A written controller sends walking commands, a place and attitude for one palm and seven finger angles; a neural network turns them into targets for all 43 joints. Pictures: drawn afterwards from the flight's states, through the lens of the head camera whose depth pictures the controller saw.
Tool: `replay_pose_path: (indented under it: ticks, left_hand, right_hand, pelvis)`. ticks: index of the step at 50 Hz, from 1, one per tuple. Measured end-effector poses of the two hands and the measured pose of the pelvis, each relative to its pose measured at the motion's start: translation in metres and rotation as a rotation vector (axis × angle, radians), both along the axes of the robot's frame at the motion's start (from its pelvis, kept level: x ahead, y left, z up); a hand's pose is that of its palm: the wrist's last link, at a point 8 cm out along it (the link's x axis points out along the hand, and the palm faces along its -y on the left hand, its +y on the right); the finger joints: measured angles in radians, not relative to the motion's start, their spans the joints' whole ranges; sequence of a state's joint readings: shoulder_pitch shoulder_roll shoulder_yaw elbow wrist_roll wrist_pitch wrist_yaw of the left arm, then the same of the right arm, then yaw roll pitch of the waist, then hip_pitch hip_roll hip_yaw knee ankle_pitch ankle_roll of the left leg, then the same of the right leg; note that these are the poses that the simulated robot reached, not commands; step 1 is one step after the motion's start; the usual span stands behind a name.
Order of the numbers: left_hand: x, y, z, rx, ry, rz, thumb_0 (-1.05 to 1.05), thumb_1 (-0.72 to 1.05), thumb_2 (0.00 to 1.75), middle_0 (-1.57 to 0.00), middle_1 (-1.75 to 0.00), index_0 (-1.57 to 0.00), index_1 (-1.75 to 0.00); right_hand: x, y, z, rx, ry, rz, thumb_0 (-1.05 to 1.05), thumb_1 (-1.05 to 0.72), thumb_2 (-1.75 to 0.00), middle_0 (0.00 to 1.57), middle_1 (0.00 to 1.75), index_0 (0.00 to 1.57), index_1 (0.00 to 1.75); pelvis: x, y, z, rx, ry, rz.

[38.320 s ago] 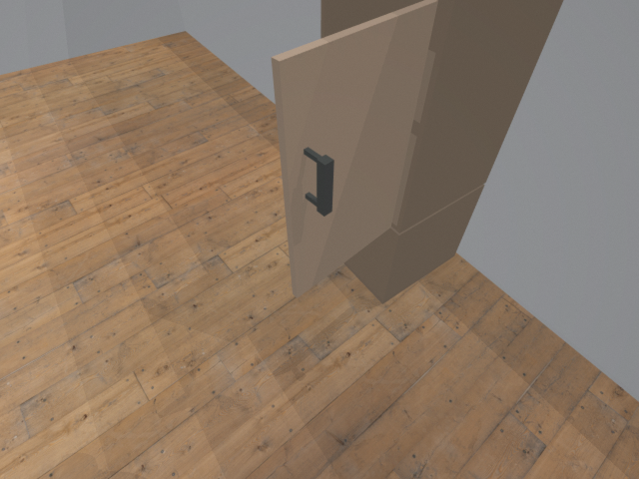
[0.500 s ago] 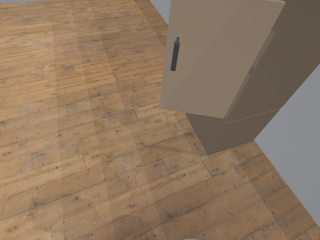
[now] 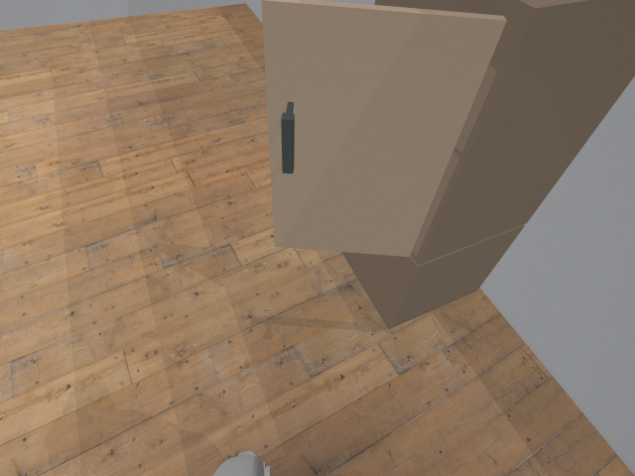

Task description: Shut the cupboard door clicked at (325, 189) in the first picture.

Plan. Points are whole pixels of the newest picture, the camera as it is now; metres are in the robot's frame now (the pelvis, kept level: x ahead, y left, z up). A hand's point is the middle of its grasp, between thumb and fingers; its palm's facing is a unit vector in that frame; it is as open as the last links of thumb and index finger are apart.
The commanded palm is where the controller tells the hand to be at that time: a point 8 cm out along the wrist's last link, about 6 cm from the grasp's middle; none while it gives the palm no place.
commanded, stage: take the last steps up to it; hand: left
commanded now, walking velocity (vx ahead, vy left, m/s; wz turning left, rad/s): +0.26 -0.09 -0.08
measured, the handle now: (289, 138) +0.66 +0.09 +0.03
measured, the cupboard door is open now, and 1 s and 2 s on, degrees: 62 62 62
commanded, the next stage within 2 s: come to a stop and stand still in 0.32 s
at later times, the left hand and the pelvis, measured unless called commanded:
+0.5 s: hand (247, 393) +0.26 +0.12 -0.16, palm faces -0.04 -0.97 -0.22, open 7.4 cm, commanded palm none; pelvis +0.17 -0.06 +0.00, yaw -2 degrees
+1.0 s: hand (215, 400) +0.25 +0.17 -0.18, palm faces +0.02 -0.98 -0.22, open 7.4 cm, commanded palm none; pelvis +0.20 -0.03 +0.00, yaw -3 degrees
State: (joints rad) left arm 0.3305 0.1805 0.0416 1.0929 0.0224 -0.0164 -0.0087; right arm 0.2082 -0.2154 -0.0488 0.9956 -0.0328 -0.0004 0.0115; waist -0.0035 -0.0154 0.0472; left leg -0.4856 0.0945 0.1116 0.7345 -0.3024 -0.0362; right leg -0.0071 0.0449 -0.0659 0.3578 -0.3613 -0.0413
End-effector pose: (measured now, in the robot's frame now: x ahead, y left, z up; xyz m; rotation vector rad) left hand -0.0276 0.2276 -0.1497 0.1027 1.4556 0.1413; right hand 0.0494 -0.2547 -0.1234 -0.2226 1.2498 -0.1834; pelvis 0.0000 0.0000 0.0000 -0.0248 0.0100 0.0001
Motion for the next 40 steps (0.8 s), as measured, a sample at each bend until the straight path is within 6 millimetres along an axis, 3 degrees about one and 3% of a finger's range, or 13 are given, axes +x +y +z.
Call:
replay_pose_path:
  ticks: [3,6,15,19,22,25,29,34,40]
  left_hand:
    - [0.01,0.002,-0.016,-0.024,0.052,0.009,0.0,0.91,0.9,-0.2,-0.3,-0.2,-0.3]
    - [0.038,0.005,-0.02,-0.027,0.066,-0.026,0.01,0.91,0.9,-0.2,-0.3,-0.2,-0.3]
    - [0.187,-0.005,0.015,0.012,-0.176,-0.088,0.01,0.91,0.9,-0.19,-0.29,-0.19,-0.3]
    - [0.243,-0.024,0.022,0.038,-0.243,-0.125,0.0,0.91,0.9,-0.19,-0.29,-0.19,-0.3]
    - [0.272,-0.04,0.016,0.067,-0.28,-0.137,0.0,0.91,0.9,-0.19,-0.29,-0.19,-0.3]
    - [0.282,-0.057,0.018,0.067,-0.262,-0.126,0.0,0.91,0.9,-0.19,-0.29,-0.19,-0.3]
    - [0.285,-0.069,0.019,0.068,-0.204,-0.103,0.0,0.93,0.9,-0.2,-0.29,-0.2,-0.3]
    - [0.285,-0.063,0.016,0.069,-0.156,-0.066,0.0,0.93,0.9,-0.2,-0.3,-0.2,-0.3]
    - [0.281,-0.038,-0.001,0.059,-0.12,-0.025,0.0,0.92,0.9,-0.2,-0.3,-0.2,-0.3]
  right_hand:
    - [0.038,0.009,-0.007,-0.014,-0.061,0.019,0.01,-0.91,-0.9,0.2,0.3,0.2,0.3]
    - [0.054,0.016,-0.007,-0.014,-0.088,0.0,0.01,-0.91,-0.9,0.2,0.3,0.2,0.3]
    - [0.032,0.018,-0.003,0.063,0.109,-0.088,0.01,-0.9,-0.9,0.2,0.3,0.21,0.3]
    - [0.029,0.004,-0.012,0.103,0.189,-0.142,0.01,-0.9,-0.9,0.2,0.3,0.21,0.3]
    - [0.037,-0.014,-0.028,0.124,0.228,-0.166,0.01,-0.9,-0.9,0.2,0.3,0.21,0.3]
    - [0.061,-0.03,-0.03,0.115,0.244,-0.162,0.01,-0.91,-0.9,0.2,0.3,0.2,0.3]
    - [0.11,-0.044,-0.02,0.087,0.186,-0.142,0.01,-0.91,-0.9,0.2,0.3,0.2,0.3]
    - [0.173,-0.05,-0.012,0.057,0.103,-0.085,0.01,-0.91,-0.9,0.2,0.3,0.2,0.3]
    - [0.238,-0.041,-0.002,0.003,-0.019,-0.02,0.01,-0.91,-0.9,0.2,0.3,0.2,0.3]
  pelvis:
    - [0.026,0.007,-0.013,-0.006,-0.01,-0.016]
    - [0.044,0.008,-0.014,0.01,-0.022,-0.049]
    - [0.097,-0.011,0.01,0.005,-0.013,-0.047]
    - [0.125,-0.032,0.006,0.017,-0.013,-0.045]
    - [0.15,-0.053,-0.007,0.045,-0.013,-0.049]
    - [0.168,-0.061,-0.005,0.022,-0.014,-0.043]
    - [0.188,-0.068,0.004,0.031,-0.001,-0.049]
    - [0.202,-0.064,0.007,0.031,-0.001,-0.044]
    - [0.212,-0.046,-0.002,0.006,-0.012,-0.036]
